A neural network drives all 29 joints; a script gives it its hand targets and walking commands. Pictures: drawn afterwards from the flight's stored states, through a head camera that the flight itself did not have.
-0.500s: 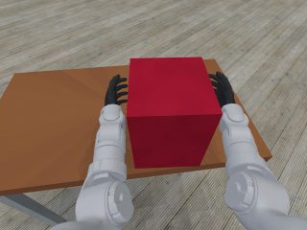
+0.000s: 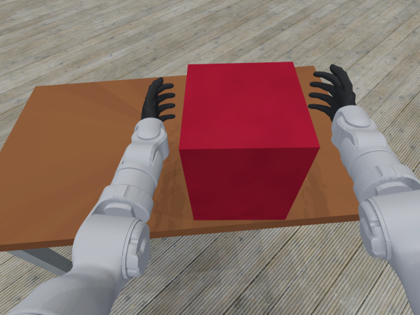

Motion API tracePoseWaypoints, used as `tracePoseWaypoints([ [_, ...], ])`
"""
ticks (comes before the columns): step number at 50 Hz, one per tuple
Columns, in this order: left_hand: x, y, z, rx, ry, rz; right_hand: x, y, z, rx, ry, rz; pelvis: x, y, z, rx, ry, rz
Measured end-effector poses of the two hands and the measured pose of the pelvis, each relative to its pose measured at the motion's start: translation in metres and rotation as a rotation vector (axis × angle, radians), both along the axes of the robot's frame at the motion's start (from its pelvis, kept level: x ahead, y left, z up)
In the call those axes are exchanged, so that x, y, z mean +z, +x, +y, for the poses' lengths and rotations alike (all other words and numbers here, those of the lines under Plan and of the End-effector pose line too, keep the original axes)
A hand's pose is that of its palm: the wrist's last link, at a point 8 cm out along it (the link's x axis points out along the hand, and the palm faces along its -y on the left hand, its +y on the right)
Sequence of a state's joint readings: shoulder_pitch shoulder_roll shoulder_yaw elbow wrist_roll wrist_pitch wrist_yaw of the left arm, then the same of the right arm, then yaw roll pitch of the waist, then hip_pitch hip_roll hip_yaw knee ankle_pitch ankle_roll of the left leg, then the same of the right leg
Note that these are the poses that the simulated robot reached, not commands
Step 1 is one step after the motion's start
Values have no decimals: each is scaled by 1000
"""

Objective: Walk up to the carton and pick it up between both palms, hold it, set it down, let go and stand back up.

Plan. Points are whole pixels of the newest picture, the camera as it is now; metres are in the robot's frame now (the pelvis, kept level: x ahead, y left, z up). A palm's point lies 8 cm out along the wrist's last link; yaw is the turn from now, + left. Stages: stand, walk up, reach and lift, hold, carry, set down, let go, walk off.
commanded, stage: set down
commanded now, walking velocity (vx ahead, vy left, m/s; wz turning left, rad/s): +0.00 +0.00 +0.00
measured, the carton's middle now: (239, 147) +0.43 +0.01 +0.06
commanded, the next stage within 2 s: none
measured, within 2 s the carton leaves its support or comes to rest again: neither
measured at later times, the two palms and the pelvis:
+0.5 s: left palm (135, 78) +0.44 +0.19 +0.22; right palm (361, 71) +0.47 -0.17 +0.22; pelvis -0.01 -0.01 +0.00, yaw +2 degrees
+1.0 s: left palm (121, 80) +0.41 +0.20 +0.23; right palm (391, 69) +0.45 -0.20 +0.24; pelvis +0.00 +0.00 +0.01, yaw +2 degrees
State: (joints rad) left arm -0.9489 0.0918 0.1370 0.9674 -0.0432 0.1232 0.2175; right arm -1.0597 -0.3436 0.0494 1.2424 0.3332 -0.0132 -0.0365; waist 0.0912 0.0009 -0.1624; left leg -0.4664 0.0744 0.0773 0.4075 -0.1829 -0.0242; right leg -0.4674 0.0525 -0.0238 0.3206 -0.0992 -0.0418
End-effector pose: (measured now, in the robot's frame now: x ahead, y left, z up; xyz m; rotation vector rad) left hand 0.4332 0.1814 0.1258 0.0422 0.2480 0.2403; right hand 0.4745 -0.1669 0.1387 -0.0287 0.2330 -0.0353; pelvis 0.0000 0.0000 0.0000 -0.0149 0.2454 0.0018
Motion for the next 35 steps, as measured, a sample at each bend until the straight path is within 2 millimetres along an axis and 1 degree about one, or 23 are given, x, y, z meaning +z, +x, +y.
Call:
tracePoseWaypoints([
  [4, 19, 1, 1, -4, -6, -15, 17, -2, -12, -7, 10, -5, 0, -5, -4, 5, 2, -6],
  [8, 37, 2, -2, -16, -17, -19, 32, -5, -17, -9, 19, 1, 0, -10, -7, 6, 9, -14],
  [15, 60, 3, -1, -15, -23, -11, 51, -5, -12, 9, 35, 11, 0, -14, -11, 11, 16, -24],
  [23, 83, 4, 8, -12, -14, -11, 72, -1, -3, 14, 45, -1, 1, -12, -12, 29, 12, -38],
  [28, 99, 4, 12, -18, -8, -16, 89, 1, -6, 4, 53, -16, 2, -9, -10, 39, 8, -53],
  [35, 121, 3, 14, -30, -7, -22, 114, -1, -18, -4, 65, -33, 3, -6, -6, 37, 5, -76],
])
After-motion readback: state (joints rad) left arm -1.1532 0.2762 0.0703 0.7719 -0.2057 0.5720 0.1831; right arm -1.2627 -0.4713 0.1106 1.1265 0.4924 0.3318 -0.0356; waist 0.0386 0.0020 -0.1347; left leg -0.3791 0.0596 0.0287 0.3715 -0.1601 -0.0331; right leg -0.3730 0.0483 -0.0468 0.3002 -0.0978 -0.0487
